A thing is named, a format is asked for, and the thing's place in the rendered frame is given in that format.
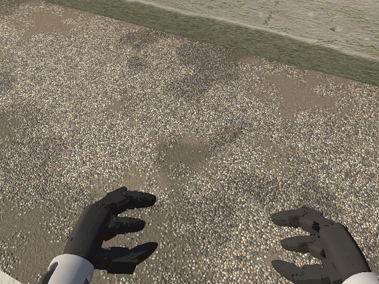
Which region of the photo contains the left robot hand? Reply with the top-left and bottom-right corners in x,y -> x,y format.
63,186 -> 158,275

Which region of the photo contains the robot right forearm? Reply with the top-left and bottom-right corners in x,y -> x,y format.
342,272 -> 379,284

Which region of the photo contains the right robot hand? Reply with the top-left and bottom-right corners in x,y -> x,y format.
271,205 -> 371,284

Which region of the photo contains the robot left forearm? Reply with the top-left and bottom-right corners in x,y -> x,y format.
38,254 -> 94,284

